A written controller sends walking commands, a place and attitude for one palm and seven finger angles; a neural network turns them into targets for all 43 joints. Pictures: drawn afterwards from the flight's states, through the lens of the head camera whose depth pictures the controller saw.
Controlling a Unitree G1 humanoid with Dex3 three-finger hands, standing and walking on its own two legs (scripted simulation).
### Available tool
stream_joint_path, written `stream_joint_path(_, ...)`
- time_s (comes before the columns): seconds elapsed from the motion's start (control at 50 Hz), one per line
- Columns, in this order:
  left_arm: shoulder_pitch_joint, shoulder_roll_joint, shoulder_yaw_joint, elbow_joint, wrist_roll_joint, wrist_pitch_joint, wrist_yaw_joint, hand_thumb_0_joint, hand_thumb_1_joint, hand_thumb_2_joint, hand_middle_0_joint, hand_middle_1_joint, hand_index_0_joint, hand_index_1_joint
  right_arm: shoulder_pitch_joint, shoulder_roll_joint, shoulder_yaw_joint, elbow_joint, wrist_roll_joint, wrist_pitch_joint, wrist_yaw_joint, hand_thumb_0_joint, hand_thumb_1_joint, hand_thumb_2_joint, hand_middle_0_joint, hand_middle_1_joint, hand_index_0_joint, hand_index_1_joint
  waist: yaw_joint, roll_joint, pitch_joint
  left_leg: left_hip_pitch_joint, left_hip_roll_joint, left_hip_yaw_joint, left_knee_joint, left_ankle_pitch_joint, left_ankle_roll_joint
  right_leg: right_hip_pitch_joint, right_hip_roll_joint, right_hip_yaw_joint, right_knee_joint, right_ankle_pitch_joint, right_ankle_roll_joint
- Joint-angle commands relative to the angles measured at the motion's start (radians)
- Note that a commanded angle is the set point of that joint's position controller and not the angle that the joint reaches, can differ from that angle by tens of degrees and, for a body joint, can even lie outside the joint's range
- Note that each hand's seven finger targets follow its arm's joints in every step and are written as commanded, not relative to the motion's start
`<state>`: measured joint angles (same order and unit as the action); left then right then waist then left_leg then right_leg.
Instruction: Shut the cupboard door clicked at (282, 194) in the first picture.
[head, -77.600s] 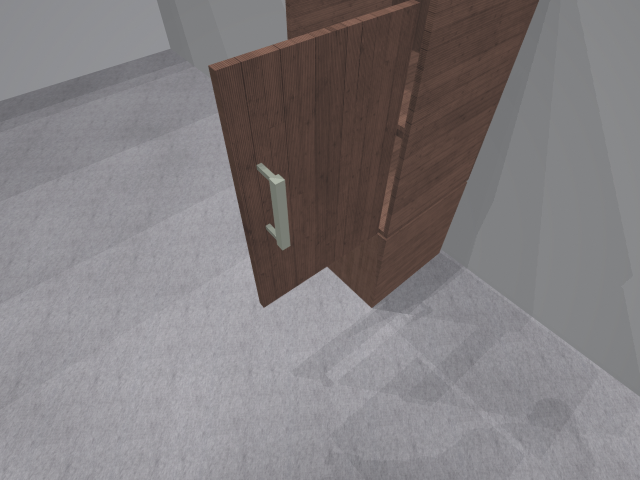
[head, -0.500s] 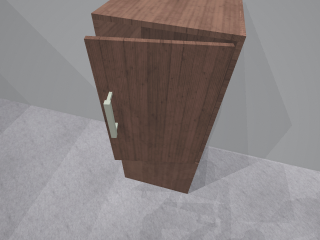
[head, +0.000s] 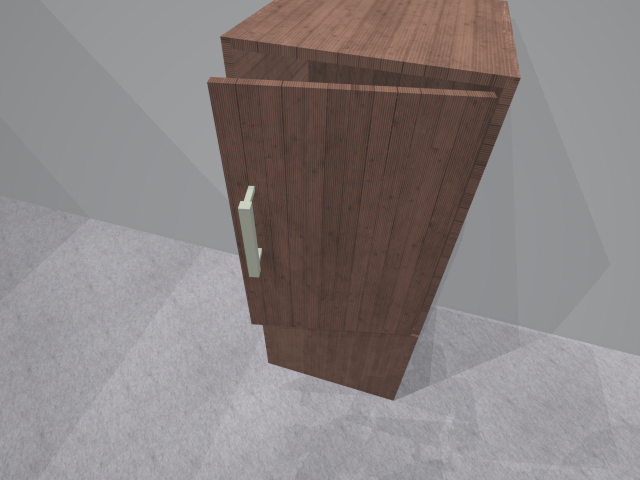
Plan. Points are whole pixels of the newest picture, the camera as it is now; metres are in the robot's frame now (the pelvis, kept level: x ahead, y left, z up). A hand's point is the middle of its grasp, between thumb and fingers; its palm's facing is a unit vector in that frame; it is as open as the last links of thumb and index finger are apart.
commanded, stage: look again from close up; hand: left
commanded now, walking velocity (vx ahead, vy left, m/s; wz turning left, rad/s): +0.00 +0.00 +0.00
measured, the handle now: (252, 233) +0.50 +0.15 +0.00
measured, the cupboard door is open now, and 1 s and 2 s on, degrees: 13 13 13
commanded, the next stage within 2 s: shuffle to correct the standing spot in 0.14 s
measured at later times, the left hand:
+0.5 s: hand out of the picture -0.03 +0.21 -0.17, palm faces -0.02 -0.98 -0.22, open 7.3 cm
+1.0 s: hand out of the picture +0.03 +0.13 -0.17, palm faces +0.02 -0.99 -0.15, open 7.3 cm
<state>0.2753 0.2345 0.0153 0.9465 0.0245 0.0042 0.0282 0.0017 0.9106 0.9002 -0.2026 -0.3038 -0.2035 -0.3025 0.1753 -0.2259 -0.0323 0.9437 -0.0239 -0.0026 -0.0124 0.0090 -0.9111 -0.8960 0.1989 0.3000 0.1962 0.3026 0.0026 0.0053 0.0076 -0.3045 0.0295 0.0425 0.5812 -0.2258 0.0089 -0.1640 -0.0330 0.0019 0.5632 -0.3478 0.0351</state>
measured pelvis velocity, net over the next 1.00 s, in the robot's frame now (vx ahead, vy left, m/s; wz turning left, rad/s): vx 0.04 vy -0.03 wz -0.03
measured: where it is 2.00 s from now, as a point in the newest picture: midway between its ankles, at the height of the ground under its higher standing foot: outside the picture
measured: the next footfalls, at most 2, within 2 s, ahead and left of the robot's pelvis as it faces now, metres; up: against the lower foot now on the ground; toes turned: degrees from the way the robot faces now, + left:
none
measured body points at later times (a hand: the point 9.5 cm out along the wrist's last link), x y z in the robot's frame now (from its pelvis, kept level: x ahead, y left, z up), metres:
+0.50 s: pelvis -0.02 +0.01 +0.01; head -0.03 +0.02 +0.46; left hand -0.03 +0.26 -0.15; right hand +0.01 -0.24 -0.14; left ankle +0.06 +0.11 -0.73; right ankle -0.03 -0.14 -0.73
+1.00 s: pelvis +0.04 -0.03 +0.00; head +0.05 -0.02 +0.45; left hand +0.03 +0.18 -0.16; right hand +0.01 -0.24 -0.16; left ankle +0.06 +0.11 -0.73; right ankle +0.00 -0.13 -0.73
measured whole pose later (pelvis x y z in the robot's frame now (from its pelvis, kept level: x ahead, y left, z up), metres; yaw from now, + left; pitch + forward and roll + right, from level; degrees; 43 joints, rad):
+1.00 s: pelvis +0.04 -0.03 +0.00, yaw -2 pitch +0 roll -1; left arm 0.37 0.11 0.02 1.05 0.02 -0.02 0.03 0.00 0.91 0.90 -0.20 -0.30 -0.20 -0.30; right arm 0.32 -0.12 -0.03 1.11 -0.01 0.01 -0.04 0.01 -0.91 -0.90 0.20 0.30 0.20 0.30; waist -0.01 0.01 0.01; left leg -0.30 0.08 0.06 0.63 -0.35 -0.01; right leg -0.17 0.00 -0.08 0.54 -0.36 -0.02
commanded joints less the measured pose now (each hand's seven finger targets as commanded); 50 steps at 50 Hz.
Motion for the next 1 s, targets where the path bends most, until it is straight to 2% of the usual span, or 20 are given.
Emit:
stream_joint_path(0.0,0.003,0.172,0.031,-0.076,0.002,-0.018,0.005,0.000,0.900,0.900,-0.200,-0.300,-0.200,-0.300,-0.007,-0.178,-0.035,-0.068,0.003,-0.017,0.003,0.000,-0.900,-0.900,0.200,0.300,0.200,0.300,-0.007,0.017,0.036,0.044,0.067,-0.105,-0.160,0.001,0.029,-0.116,-0.045,0.062,-0.140,0.083,-0.063)
stream_joint_path(0.22,-0.016,0.221,0.026,-0.037,0.001,-0.020,-0.007,0.000,0.900,0.900,-0.200,-0.300,-0.200,-0.300,-0.044,-0.241,-0.033,-0.035,0.007,-0.020,0.012,0.000,-0.900,-0.900,0.200,0.300,0.200,0.300,0.000,0.035,0.012,0.043,0.084,-0.149,-0.268,-0.138,0.022,-0.073,-0.058,0.049,-0.191,0.040,-0.056)
stream_joint_path(0.28,0.065,0.112,-0.001,0.021,-0.002,-0.003,-0.004,0.000,0.900,0.900,-0.200,-0.300,-0.200,-0.300,0.007,-0.143,-0.008,0.007,0.004,-0.001,0.013,0.000,-0.900,-0.900,0.200,0.300,0.200,0.300,-0.001,0.042,0.005,0.055,0.094,-0.153,-0.304,-0.254,0.005,-0.071,-0.044,0.018,-0.194,-0.032,-0.033)
stream_joint_path(0.34,0.108,0.105,0.001,0.040,0.004,0.010,-0.008,0.000,0.900,0.900,-0.200,-0.300,-0.200,-0.300,0.025,-0.162,-0.015,0.025,0.000,0.016,0.009,0.000,-0.900,-0.900,0.200,0.300,0.200,0.300,0.001,0.052,0.061,0.001,0.111,-0.169,-0.341,-0.396,0.008,-0.097,-0.018,-0.002,-0.169,-0.117,-0.035)
stream_joint_path(0.42,0.161,0.083,0.005,0.053,0.003,0.014,-0.017,0.000,0.900,0.900,-0.200,-0.300,-0.200,-0.300,0.054,-0.159,-0.026,0.042,0.001,0.016,-0.001,0.000,-0.900,-0.900,0.200,0.300,0.200,0.300,0.007,0.052,0.072,-0.004,0.133,-0.164,-0.330,-0.385,0.025,-0.094,-0.006,-0.015,-0.143,-0.067,-0.049)
stream_joint_path(0.5,0.197,0.065,0.013,0.061,0.003,0.009,-0.018,0.000,0.900,0.900,-0.200,-0.300,-0.200,-0.300,0.084,-0.125,-0.030,0.055,0.004,0.010,-0.007,0.000,-0.900,-0.900,0.200,0.300,0.200,0.300,0.005,0.030,0.093,-0.023,0.110,-0.124,-0.259,-0.353,0.023,-0.116,-0.020,0.032,-0.178,-0.106,-0.066)
stream_joint_path(0.58,0.219,0.054,0.023,0.071,0.000,0.005,-0.013,0.000,0.900,0.900,-0.200,-0.300,-0.200,-0.300,0.115,-0.062,-0.030,0.066,0.005,0.007,-0.011,0.000,-0.900,-0.900,0.200,0.300,0.200,0.300,-0.002,-0.055,0.122,-0.044,0.064,-0.060,-0.130,-0.300,0.016,-0.165,-0.052,0.113,-0.236,-0.201,-0.095)
stream_joint_path(0.64,0.225,0.039,0.030,0.081,-0.004,-0.003,-0.009,0.000,0.900,0.900,-0.200,-0.300,-0.200,-0.300,0.145,-0.011,-0.021,0.075,0.006,-0.007,-0.013,0.000,-0.900,-0.900,0.200,0.300,0.200,0.300,-0.014,-0.113,0.108,-0.040,0.025,0.010,-0.014,-0.197,0.008,-0.163,-0.091,0.167,-0.253,-0.191,-0.126)
stream_joint_path(0.7,0.211,0.014,0.032,0.085,-0.003,-0.004,-0.009,0.000,0.900,0.900,-0.200,-0.300,-0.200,-0.300,0.189,0.003,-0.023,0.094,0.007,-0.016,-0.016,0.000,-0.900,-0.900,0.200,0.300,0.200,0.300,-0.033,-0.060,0.122,0.007,0.044,-0.004,-0.045,-0.193,0.014,-0.207,-0.069,0.129,-0.194,-0.150,-0.122)
stream_joint_path(0.72,0.210,0.003,0.031,0.084,-0.002,-0.005,-0.010,0.000,0.900,0.900,-0.200,-0.300,-0.200,-0.300,0.207,-0.005,-0.025,0.102,0.006,-0.019,-0.017,0.000,-0.900,-0.900,0.200,0.300,0.200,0.300,-0.034,-0.024,0.126,0.022,0.066,-0.032,-0.081,-0.204,0.021,-0.218,-0.048,0.103,-0.158,-0.131,-0.114)
stream_joint_path(0.76,0.213,-0.025,0.031,0.079,0.002,-0.003,-0.014,0.000,0.900,0.900,-0.200,-0.300,-0.200,-0.300,0.235,-0.037,-0.039,0.113,0.002,-0.019,-0.021,0.000,-0.900,-0.900,0.200,0.300,0.200,0.300,-0.037,0.084,0.158,0.028,0.141,-0.148,-0.195,-0.323,0.049,-0.269,0.008,0.030,-0.065,-0.148,-0.087)
stream_joint_path(0.8,0.200,-0.057,0.028,0.064,0.006,-0.002,-0.021,0.000,0.900,0.900,-0.200,-0.300,-0.200,-0.300,0.273,-0.088,-0.057,0.124,-0.002,-0.021,-0.027,0.000,-0.900,-0.900,0.200,0.300,0.200,0.300,-0.043,0.216,0.157,0.045,0.266,-0.315,-0.330,-0.409,0.117,-0.312,0.047,-0.082,0.115,-0.090,-0.056)
stream_joint_path(0.82,0.185,-0.071,0.027,0.058,0.007,0.000,-0.023,0.000,0.900,0.900,-0.200,-0.300,-0.200,-0.300,0.261,-0.095,-0.058,0.121,-0.003,-0.023,-0.029,0.000,-0.900,-0.900,0.200,0.300,0.200,0.300,-0.034,0.226,0.148,0.033,0.296,-0.347,-0.351,-0.361,0.144,-0.300,0.027,-0.086,0.148,-0.081,-0.052)
stream_joint_path(0.84,0.187,-0.084,0.028,0.058,0.006,-0.002,-0.023,0.000,0.900,0.900,-0.200,-0.300,-0.200,-0.300,0.231,-0.079,-0.052,0.113,-0.002,-0.022,-0.030,0.000,-0.900,-0.900,0.200,0.300,0.200,0.300,-0.013,0.179,0.135,-0.021,0.280,-0.295,-0.327,-0.250,0.137,-0.216,0.007,-0.077,0.086,-0.064,-0.052)
stream_joint_path(0.86,0.244,-0.095,0.028,0.076,0.004,-0.007,-0.020,0.000,0.900,0.900,-0.200,-0.300,-0.200,-0.300,0.181,-0.058,-0.041,0.103,0.000,-0.020,-0.032,0.000,-0.900,-0.900,0.200,0.300,0.200,0.300,0.028,0.123,0.099,-0.065,0.223,-0.191,-0.234,-0.127,0.099,-0.084,0.005,-0.078,-0.060,0.024,-0.048)
stream_joint_path(0.88,0.289,-0.073,0.031,0.100,0.001,-0.018,-0.012,0.000,0.900,0.900,-0.200,-0.300,-0.200,-0.300,0.157,-0.009,-0.030,0.102,0.006,-0.022,-0.033,0.000,-0.900,-0.900,0.200,0.300,0.200,0.300,0.049,0.011,0.071,-0.100,0.135,-0.082,-0.086,0.033,0.048,0.017,-0.036,-0.003,-0.168,0.172,-0.055)
stream_joint_path(0.9,0.307,-0.026,0.035,0.116,-0.001,-0.027,0.001,0.000,0.900,0.900,-0.200,-0.300,-0.200,-0.300,0.155,0.046,-0.014,0.090,0.013,-0.027,-0.030,0.000,-0.900,-0.900,0.200,0.300,0.200,0.300,0.037,-0.136,0.030,-0.135,0.046,0.055,0.030,0.025,-0.001,0.088,-0.152,0.107,-0.198,0.434,-0.088)
stream_joint_path(0.92,0.286,-0.003,0.032,0.124,-0.006,-0.037,0.009,0.000,0.900,0.900,-0.200,-0.300,-0.200,-0.300,0.116,0.075,-0.004,0.084,0.013,-0.019,-0.030,0.000,-0.900,-0.900,0.200,0.300,0.200,0.300,0.033,-0.252,0.057,-0.132,0.025,0.062,0.063,-0.131,-0.020,0.062,-0.217,0.137,-0.204,0.745,-0.111)
stream_joint_path(0.94,0.250,-0.015,0.022,0.122,-0.006,-0.041,0.015,0.000,0.900,0.900,-0.200,-0.300,-0.200,-0.300,0.114,0.066,-0.005,0.090,0.016,-0.011,-0.031,0.000,-0.900,-0.900,0.200,0.300,0.200,0.300,0.018,-0.204,0.056,-0.099,0.043,0.030,0.072,-0.187,-0.022,0.067,-0.225,0.115,-0.171,0.944,-0.122)
stream_joint_path(0.98,0.199,-0.010,0.017,0.110,-0.007,-0.041,0.027,0.000,0.900,0.900,-0.200,-0.300,-0.200,-0.300,0.156,0.081,-0.005,0.116,0.025,-0.007,-0.029,0.000,-0.900,-0.900,0.200,0.300,0.200,0.300,-0.004,-0.122,0.011,-0.046,0.038,0.037,0.004,-0.071,-0.024,0.124,-0.201,0.064,-0.099,1.093,-0.113)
